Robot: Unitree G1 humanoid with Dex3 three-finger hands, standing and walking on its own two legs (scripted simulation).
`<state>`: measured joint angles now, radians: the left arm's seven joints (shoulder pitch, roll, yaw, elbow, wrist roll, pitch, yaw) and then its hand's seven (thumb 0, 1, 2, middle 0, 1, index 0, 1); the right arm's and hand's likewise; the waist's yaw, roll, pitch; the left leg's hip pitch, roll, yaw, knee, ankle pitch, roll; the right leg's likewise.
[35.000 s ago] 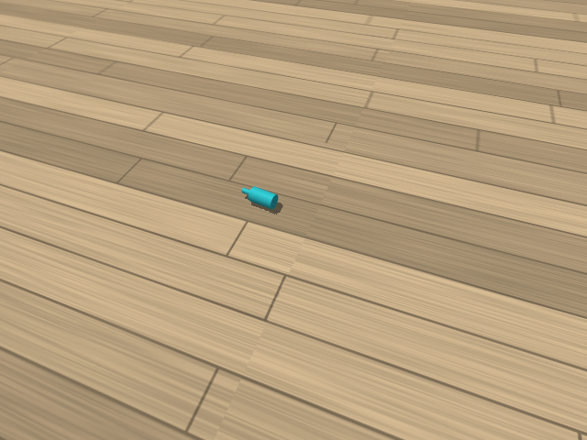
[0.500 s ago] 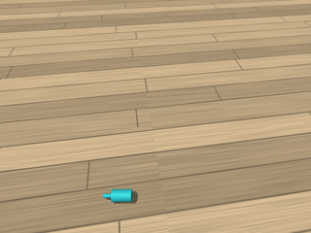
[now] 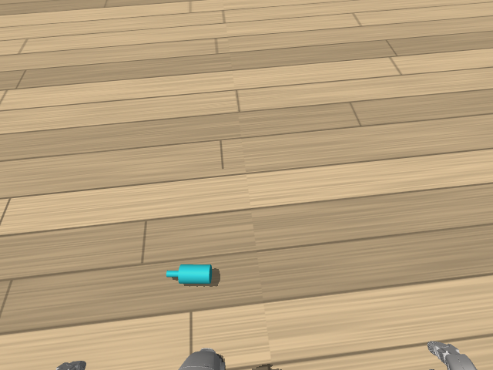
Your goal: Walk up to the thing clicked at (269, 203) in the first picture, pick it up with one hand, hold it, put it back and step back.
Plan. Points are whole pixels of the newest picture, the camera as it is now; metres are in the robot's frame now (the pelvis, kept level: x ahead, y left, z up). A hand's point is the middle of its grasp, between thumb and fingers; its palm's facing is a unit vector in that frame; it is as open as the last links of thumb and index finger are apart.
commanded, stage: walk up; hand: left
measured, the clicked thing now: (188, 273) +0.50 +0.30 -0.72
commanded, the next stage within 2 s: none
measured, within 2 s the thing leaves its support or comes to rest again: neither
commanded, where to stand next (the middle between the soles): +0.11 +0.03 m, yaw +0 degrees
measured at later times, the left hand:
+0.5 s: hand out of the picture +0.02 +0.32 -0.14, palm faces +0.07 -0.91 -0.40, open 7.4 cm
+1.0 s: hand out of the picture +0.12 +0.28 -0.14, palm faces -0.03 -0.91 -0.41, open 7.4 cm
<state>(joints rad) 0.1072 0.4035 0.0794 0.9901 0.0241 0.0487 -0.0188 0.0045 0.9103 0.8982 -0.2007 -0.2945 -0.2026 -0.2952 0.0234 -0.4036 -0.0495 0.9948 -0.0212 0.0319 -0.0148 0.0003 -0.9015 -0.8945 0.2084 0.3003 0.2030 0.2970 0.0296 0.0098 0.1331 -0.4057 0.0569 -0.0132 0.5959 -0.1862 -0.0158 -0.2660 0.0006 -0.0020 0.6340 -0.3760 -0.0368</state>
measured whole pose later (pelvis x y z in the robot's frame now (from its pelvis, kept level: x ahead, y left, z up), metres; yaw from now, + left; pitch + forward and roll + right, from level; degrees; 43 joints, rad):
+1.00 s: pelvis +0.01 +0.01 +0.00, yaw +2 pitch -1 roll +1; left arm 0.13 0.37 0.04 0.84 0.05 0.01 0.00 0.01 0.91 0.90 -0.20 -0.30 -0.21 -0.30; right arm 0.14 -0.41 -0.04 0.91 0.00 0.02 -0.01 0.00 -0.91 -0.89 0.21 0.30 0.20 0.30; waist 0.01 0.02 0.15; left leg -0.33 -0.02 -0.02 0.84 -0.53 0.01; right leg -0.37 -0.02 -0.02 0.69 -0.30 -0.03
